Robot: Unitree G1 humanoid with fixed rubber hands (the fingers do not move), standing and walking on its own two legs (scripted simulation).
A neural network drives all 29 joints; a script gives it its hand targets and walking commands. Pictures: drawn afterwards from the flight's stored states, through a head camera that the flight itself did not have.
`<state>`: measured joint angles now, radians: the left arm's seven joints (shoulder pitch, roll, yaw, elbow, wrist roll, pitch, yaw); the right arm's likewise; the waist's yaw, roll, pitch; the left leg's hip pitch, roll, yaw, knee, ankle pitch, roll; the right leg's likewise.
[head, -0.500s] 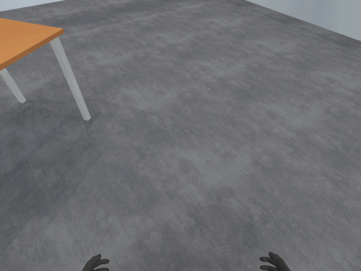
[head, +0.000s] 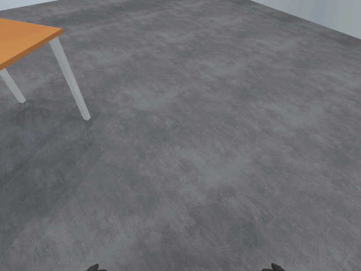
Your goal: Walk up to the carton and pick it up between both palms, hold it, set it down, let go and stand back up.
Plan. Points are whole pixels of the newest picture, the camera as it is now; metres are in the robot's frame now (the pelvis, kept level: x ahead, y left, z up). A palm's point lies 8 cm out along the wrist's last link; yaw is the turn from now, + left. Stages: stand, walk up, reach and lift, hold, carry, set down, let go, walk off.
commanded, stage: stand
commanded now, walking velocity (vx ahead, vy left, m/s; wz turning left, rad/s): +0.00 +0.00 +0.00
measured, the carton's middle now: out of the picture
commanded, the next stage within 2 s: walk up in 0.66 s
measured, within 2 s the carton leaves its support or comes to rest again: neither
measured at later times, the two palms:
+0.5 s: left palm out of the picture +0.07 +0.23 -0.12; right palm out of the picture +0.07 -0.23 -0.12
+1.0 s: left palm out of the picture +0.03 +0.26 -0.11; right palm out of the picture +0.09 -0.23 -0.12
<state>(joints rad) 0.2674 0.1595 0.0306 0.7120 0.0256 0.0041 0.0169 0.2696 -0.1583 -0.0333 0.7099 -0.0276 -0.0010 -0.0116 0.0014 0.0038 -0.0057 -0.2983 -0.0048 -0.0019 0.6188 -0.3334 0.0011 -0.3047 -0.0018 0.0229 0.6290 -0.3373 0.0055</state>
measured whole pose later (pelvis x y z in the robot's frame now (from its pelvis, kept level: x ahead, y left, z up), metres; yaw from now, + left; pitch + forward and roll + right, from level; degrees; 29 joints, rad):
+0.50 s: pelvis +0.00 +0.00 +0.01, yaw +0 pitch +0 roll +0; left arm 0.28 0.15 0.05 0.83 0.02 0.00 0.03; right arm 0.29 -0.16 -0.05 0.83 -0.02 0.00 -0.03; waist 0.00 0.00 0.01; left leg -0.24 0.00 -0.01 0.56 -0.31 0.00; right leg -0.25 0.00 0.02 0.57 -0.31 0.00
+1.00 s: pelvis +0.00 +0.02 +0.01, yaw +9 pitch +0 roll -2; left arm 0.29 0.13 0.07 0.82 0.06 -0.05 0.09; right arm 0.30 -0.24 -0.09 0.83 -0.06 0.07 0.06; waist 0.01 0.05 0.02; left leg -0.54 0.03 0.02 1.05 -0.41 -0.03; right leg -0.16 -0.06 -0.12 0.45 -0.28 0.02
